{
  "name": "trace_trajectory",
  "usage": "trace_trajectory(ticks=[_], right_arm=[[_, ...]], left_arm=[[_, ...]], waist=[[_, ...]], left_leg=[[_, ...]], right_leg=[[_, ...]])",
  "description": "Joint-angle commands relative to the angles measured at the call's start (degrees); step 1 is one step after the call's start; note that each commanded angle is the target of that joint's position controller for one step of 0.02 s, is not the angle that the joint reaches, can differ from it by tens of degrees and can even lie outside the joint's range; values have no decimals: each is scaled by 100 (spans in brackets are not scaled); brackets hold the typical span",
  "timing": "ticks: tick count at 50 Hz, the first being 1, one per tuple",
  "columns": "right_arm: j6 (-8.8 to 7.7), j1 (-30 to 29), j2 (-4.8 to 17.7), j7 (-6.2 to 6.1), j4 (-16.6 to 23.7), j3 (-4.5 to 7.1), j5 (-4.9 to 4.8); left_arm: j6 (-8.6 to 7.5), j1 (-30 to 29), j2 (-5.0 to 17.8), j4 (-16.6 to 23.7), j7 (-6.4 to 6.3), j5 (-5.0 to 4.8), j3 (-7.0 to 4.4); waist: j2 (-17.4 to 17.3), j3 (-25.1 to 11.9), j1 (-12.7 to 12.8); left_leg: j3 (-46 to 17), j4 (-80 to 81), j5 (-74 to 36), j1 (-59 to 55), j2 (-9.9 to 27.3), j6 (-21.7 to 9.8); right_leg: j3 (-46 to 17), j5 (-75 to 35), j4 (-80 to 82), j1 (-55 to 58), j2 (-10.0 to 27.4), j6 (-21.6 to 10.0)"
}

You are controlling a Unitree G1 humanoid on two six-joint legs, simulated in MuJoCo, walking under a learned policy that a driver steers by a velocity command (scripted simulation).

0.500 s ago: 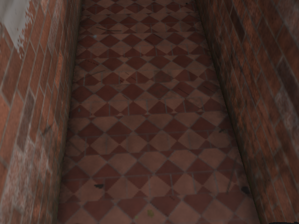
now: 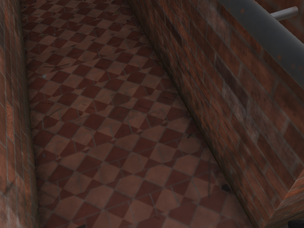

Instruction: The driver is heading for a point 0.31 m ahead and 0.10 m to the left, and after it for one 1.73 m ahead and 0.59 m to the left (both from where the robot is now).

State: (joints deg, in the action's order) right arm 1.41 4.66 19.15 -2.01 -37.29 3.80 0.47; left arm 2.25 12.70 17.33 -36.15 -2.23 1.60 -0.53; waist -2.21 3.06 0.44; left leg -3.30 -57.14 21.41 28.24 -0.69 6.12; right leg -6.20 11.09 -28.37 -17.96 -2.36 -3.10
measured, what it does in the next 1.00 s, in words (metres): walks ahead: left foot, then right foot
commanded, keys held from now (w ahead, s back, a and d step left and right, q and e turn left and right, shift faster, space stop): no key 0.08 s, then w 0.42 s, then w+q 0.50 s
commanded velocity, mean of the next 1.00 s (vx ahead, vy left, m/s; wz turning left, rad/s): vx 0.23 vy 0.03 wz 0.11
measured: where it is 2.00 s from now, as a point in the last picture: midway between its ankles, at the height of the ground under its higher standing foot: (109, 178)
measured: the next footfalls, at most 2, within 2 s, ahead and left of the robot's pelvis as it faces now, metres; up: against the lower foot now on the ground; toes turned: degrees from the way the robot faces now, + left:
left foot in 0.16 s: +0.04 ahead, +0.16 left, +0.00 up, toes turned -3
right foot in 0.50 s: +0.03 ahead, -0.14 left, +0.00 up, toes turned +0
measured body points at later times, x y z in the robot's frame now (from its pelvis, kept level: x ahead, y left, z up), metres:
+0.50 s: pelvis +0.00 -0.02 -0.01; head +0.03 -0.03 +0.44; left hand +0.11 +0.26 -0.12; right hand +0.15 -0.31 -0.10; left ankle +0.00 +0.16 -0.74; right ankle -0.01 -0.14 -0.74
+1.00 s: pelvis +0.14 +0.05 -0.02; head +0.17 +0.03 +0.43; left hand +0.03 +0.31 -0.12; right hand +0.39 -0.15 -0.11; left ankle +0.26 +0.23 -0.69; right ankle -0.01 -0.14 -0.74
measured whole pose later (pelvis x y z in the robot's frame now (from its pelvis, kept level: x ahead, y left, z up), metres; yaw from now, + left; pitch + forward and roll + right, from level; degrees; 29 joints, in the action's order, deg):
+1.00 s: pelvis +0.14 +0.05 -0.02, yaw +12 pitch +0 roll +2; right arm 0.7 8.7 16.8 4.4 -35.1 4.5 -0.3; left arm -2.9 30.9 14.0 -48.1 -4.7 -0.1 -3.0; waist -2.4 1.0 4.8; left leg 0.6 -50.1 6.8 39.4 2.2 0.6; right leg 11.8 24.0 -15.8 9.5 10.1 7.5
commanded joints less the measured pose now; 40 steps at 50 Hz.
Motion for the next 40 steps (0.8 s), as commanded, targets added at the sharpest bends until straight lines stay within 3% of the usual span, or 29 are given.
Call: trace_trajectory(ticks=[1, 4, 5, 7, 8, 9, 10, 11, 12, 14, 16, 19, 21, 22, 24, 25, 26, 27, 28, 29, 31, 33, 35, 36, 38, 40], right_arm=[[-78, -319, 116, 117, 468, -13, -24], [-40, -231, 198, 167, 399, 33, -60], [-69, -196, 184, 183, 419, 37, -41], [-170, 9, 119, 194, 314, 26, 49], [-233, 124, 257, 178, 326, 20, 118], [-308, 337, 500, 169, 347, 36, 176], [-334, 315, 952, 204, 272, 159, 237], [-394, -91, 690, 160, 379, 108, 151], [-413, -87, 661, 72, 369, 113, 104], [-438, 252, 849, -72, 243, 188, 0], [-359, 159, 675, -150, 222, 141, -71], [-135, 21, 717, -118, 279, 178, -59], [-33, 155, 829, -112, 265, 233, -85], [30, 299, 914, -109, 172, 254, -147], [59, 368, 788, -113, 134, 207, -233], [76, 366, 49, 98, 117, -62, -74], [98, 22, -350, 190, 463, -116, 112], [77, 317, 64, 195, 269, 23, -185], [59, 346, 452, 232, 292, 137, -262], [-21, 318, 546, 246, 247, 157, -171], [-91, 274, 504, 249, 218, 164, -55], [-76, 94, 244, 319, 270, 114, -46], [-52, 359, 121, 377, 262, 94, -91], [-43, 400, 178, 396, 305, 114, -106], [-60, 227, 227, 365, 469, 154, -91], [-49, 231, 108, 340, 486, 172, -115]], left_arm=[[-5, 194, 828, 161, -42, 11, -270], [-63, 12, 819, 79, 43, 0, -267], [-53, 48, 803, -39, 49, -56, -265], [-44, 202, 661, -213, 19, -133, -221], [-98, 347, 730, -314, -6, -45, -230], [-114, 494, 563, -349, -26, 97, -219], [-132, 393, 606, -163, -38, 5, -255], [-132, 216, 791, -182, -38, 72, -309], [-128, 41, 926, -153, -26, 53, -374], [-73, 1, 911, -148, 22, 32, -426], [18, 216, 623, -236, 117, -4, -353], [52, 348, 210, -232, 243, -76, -191], [35, 393, 266, -204, 327, -99, -167], [35, 523, 335, -216, 368, -126, -186], [-21, 885, 462, -353, 379, -104, -283], [-309, 1695, 733, -506, 315, -201, -376], [-502, 2158, 1799, -528, 258, -32, -577], [-723, 2053, 1880, -585, 230, 122, -660], [-805, 1344, 1589, -497, 197, 34, -578], [-799, 1144, 1212, -558, 86, -100, -511], [-753, 1108, 766, -632, -91, -155, -393], [-829, 1483, 445, -720, -153, -105, -322], [-828, 1647, 351, -770, -92, -61, -291], [-757, 1701, 250, -793, -115, -18, -252], [-657, 1593, 396, -758, -178, 20, -272], [-629, 1839, 444, -871, -200, -30, -304]], waist=[[977, -759, 153], [1168, -453, 162], [1283, -411, 87], [1176, -417, -70], [1156, -552, -75], [517, -702, -56], [-781, -590, 89], [-911, -426, 65], [-986, -424, -47], [-747, -428, -122], [-591, -509, -16], [-988, -641, -24], [-1111, -710, -120], [-1126, -695, -117], [-914, -679, 39], [-435, -1256, 627], [689, -806, 584], [554, -801, 541], [684, 74, 157], [1141, 393, 147], [1256, 198, 96], [1125, 103, 231], [1093, 163, 154], [1295, 233, 106], [1263, 409, 115], [1359, 556, 198]], left_leg=[[-99, 1038, 150, -103, 166, 1], [59, 1944, 205, -876, 92, -87], [140, 2363, 68, -1116, 53, -145], [355, 3520, -1044, -1835, -46, -359], [194, 3357, -1521, -2351, 238, -514], [-389, 3313, -2528, -2754, 921, -802], [-1414, 3815, -2341, -2064, 1737, -1615], [-1753, 4031, -2446, -1812, 2011, -1957], [-1801, 4053, -2653, -1924, 2049, -2032], [-1855, 3964, -2989, -2426, 2132, -2070], [-1301, 3775, -3023, -2458, 1805, -1794], [-697, 3619, -3453, -1992, 1396, -1716], [-769, 3519, -3671, -2069, 1478, -1757], [-862, 3487, -3390, -2093, 1535, -1743], [-800, 3264, -2461, -1760, 1348, -1465], [310, 1698, 576, -313, 225, -900], [-441, -47, 1389, 1733, -199, -640], [-1727, -1004, 1143, 1793, -247, -734], [-1716, -1308, 608, 2378, -208, -772], [-1486, -1254, 82, 2550, -99, -794], [-1256, -1251, -976, 2146, -7, -661], [-1046, -1894, -1637, 2267, -114, -522], [-1101, -1922, -2043, 2489, -58, -482], [-1058, -1717, -2206, 2346, -70, -462], [-746, -1356, -2384, 2189, -79, -334], [-640, -908, -2431, 2279, -11, -242]], right_leg=[[-1490, -649, 765, 1159, 1360, -875], [-1567, 214, 939, 572, 1212, -803], [-1513, 297, 901, 483, 1090, -756], [-1267, 337, 811, 219, 783, -484], [-1041, 411, 667, -110, 613, -261], [-537, 658, -70, -511, 237, 32], [-20, 1230, -436, -576, -48, 268], [76, 1448, -1078, -491, 126, 460], [172, 1619, -1695, -716, 100, 536], [177, 1985, -2853, -1539, 154, 715], [171, 1892, -2727, -1474, 278, 853], [581, 1751, -2006, -652, 118, 964], [649, 1497, -1226, -384, 132, 827], [711, 1135, -746, -244, 163, 725], [867, 467, 475, 538, 20, 396], [-190, 568, 738, 2370, 735, 445], [-3435, 2164, 1457, 2528, 2639, -88], [-4601, 3879, 1885, 1858, 3342, -714], [-3702, 3795, 1804, 1487, 3068, -697], [-2607, 3106, 1738, 1380, 2569, -422], [-1283, 1615, 1675, 1295, 1989, 37], [-475, 406, 1677, 1355, 1979, 63], [-66, 81, 1757, 1388, 2008, 10], [129, 195, 1870, 1296, 1943, 4], [525, -75, 1992, 1123, 1922, -72], [712, -259, 1984, 1409, 1997, -138]])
